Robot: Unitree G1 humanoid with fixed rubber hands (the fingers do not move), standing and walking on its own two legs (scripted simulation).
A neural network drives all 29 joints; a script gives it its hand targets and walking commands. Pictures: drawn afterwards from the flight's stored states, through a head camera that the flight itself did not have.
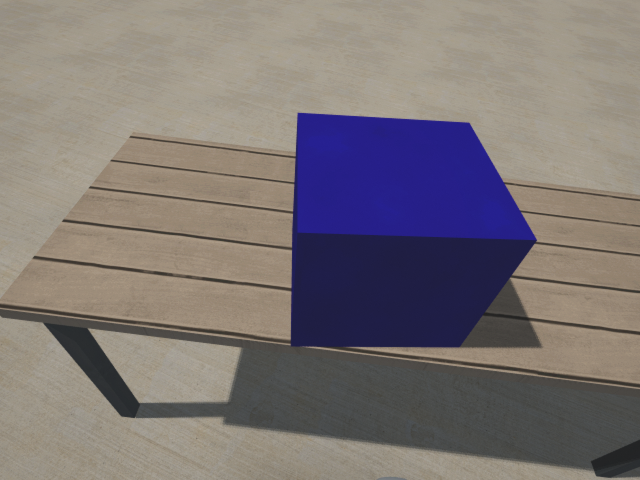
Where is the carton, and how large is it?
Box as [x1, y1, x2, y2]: [291, 113, 536, 346]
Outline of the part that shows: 298,113 292,227 291,345 459,346 536,240 469,123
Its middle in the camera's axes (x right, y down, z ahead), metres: +0.11 -0.02 +0.68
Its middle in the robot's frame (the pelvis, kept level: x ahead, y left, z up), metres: +0.53 -0.09 +0.00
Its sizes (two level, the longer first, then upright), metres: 0.304 0.286 0.283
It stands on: a table, 0.62 m high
